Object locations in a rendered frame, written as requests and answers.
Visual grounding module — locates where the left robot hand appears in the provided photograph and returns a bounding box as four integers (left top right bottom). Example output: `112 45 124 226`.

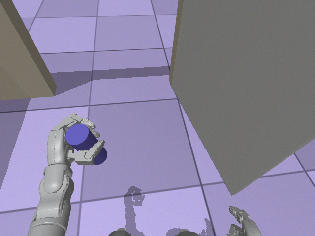
47 113 105 167

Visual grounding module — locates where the left robot arm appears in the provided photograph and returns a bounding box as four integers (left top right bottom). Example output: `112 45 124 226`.
27 163 74 236

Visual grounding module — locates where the can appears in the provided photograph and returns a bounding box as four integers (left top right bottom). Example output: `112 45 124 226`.
65 124 107 165

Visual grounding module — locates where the right robot hand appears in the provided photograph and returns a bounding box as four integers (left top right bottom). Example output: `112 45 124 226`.
226 206 262 236

